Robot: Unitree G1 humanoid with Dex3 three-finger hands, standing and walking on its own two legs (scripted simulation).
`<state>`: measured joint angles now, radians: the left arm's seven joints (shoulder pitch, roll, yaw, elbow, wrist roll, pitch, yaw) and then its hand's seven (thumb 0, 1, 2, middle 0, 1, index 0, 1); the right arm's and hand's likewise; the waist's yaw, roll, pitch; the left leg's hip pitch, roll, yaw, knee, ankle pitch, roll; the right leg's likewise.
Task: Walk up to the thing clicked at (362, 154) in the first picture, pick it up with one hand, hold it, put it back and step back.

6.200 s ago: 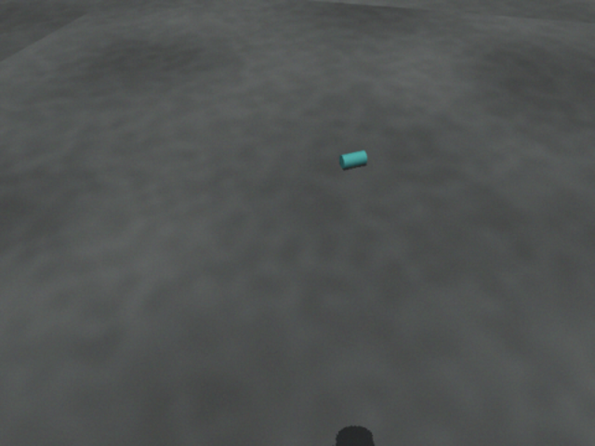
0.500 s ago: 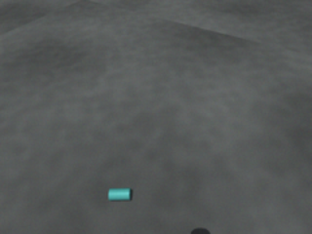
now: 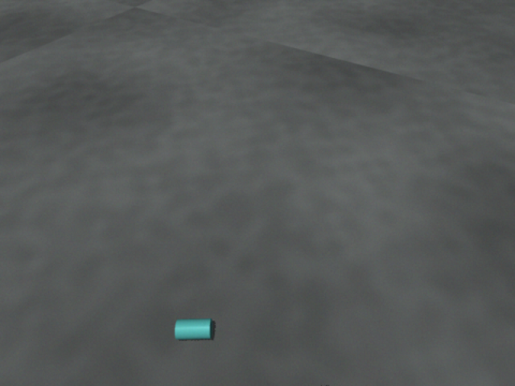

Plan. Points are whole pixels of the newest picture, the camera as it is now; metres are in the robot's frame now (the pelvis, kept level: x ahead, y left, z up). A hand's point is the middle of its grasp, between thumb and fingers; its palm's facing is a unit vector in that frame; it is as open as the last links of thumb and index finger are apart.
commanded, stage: stand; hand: left
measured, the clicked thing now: (194, 328) +0.48 +0.25 -0.75
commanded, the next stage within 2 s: none
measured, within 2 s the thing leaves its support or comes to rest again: neither
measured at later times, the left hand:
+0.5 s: hand out of the picture +0.07 +0.25 -0.15, palm faces -0.02 -0.94 -0.34, open 7.4 cm
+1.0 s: hand out of the picture +0.07 +0.24 -0.15, palm faces -0.01 -0.94 -0.34, open 7.4 cm
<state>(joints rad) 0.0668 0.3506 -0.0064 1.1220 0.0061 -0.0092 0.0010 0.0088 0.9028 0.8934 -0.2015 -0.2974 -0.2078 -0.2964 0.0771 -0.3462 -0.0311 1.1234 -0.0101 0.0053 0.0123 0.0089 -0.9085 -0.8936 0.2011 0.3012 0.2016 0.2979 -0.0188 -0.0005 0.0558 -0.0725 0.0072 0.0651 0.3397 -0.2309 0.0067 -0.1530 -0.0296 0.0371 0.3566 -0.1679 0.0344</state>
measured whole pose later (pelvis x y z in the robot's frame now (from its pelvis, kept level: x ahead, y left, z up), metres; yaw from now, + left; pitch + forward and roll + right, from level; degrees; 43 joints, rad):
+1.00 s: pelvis +0.00 -0.01 +0.00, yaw +2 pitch -2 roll +0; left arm 0.10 0.35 -0.01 1.14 0.01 -0.01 -0.01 0.01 0.90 0.89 -0.20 -0.30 -0.21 -0.30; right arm 0.11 -0.35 -0.01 1.14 -0.01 -0.01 0.01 0.01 -0.91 -0.89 0.20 0.30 0.20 0.30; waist -0.01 0.00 0.04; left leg -0.06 0.02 0.03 0.30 -0.20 -0.01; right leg -0.13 -0.02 0.00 0.30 -0.14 0.02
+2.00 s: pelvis +0.00 -0.01 +0.00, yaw +2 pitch -2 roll +0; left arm 0.12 0.35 -0.01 1.13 0.01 -0.01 -0.01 0.01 0.90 0.89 -0.20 -0.30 -0.21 -0.30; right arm 0.12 -0.35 -0.01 1.13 -0.01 -0.01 0.01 0.01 -0.91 -0.89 0.20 0.30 0.20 0.30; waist 0.00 0.00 0.05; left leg -0.07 0.01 0.03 0.30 -0.21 -0.01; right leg -0.13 -0.03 0.00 0.31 -0.15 0.02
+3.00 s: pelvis +0.04 +0.03 -0.01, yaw +0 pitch -3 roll +0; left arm 0.18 0.35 0.01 0.98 0.03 -0.04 0.02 0.01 0.90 0.89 -0.20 -0.30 -0.21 -0.30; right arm 0.19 -0.36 -0.06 0.96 -0.01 0.05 0.02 0.01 -0.91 -0.89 0.20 0.30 0.20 0.30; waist 0.00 0.04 0.11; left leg -0.21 -0.01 -0.02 0.73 -0.56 0.01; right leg -0.20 -0.03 -0.02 0.49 -0.25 0.00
